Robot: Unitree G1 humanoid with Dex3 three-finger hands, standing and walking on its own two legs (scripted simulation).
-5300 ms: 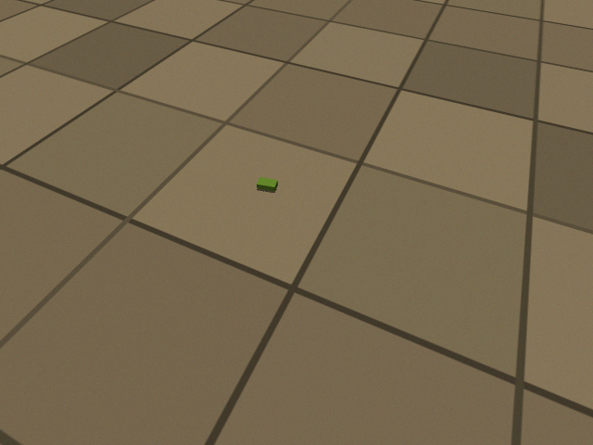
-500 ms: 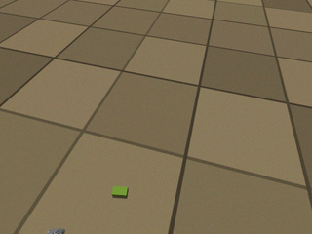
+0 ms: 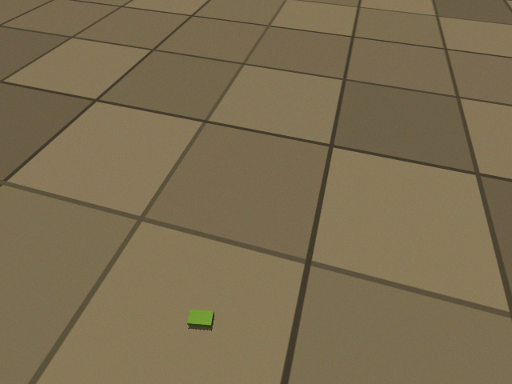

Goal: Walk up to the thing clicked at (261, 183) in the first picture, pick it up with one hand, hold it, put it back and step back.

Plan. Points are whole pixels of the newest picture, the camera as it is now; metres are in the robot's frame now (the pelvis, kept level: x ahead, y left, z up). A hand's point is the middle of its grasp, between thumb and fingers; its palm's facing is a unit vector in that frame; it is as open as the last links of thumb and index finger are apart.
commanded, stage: walk up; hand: left
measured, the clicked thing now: (200, 318) +0.47 +0.23 -0.76
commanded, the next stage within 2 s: none
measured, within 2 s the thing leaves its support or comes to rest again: neither
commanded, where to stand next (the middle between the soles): +0.08 -0.02 m, yaw +2 degrees
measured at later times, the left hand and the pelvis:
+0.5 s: hand out of the picture +0.11 +0.21 -0.15, palm faces +0.00 -0.92 -0.38, open 7.4 cm; pelvis +0.05 -0.04 +0.00, yaw +0 degrees
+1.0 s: hand out of the picture +0.10 +0.26 -0.16, palm faces +0.02 -0.90 -0.43, open 7.4 cm; pelvis +0.03 -0.01 -0.02, yaw +2 degrees
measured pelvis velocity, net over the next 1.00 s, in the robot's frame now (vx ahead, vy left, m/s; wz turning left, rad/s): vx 0.03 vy -0.01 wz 0.03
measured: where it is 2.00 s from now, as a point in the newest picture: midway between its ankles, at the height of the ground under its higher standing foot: outside the picture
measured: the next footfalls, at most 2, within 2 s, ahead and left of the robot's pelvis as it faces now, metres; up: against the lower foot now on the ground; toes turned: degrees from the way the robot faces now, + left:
right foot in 0.22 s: +0.07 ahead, -0.15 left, +0.00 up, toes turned -3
left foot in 0.64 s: +0.12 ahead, +0.10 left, +0.00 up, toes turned +2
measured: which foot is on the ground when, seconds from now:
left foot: down 0.00-0.26, up 0.28-0.62, down 0.64-0.98, up 1.00-1.00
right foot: down 0.00-0.06, up 0.08-0.20, down 0.22-0.68, up 0.70-0.92, down 0.94-1.00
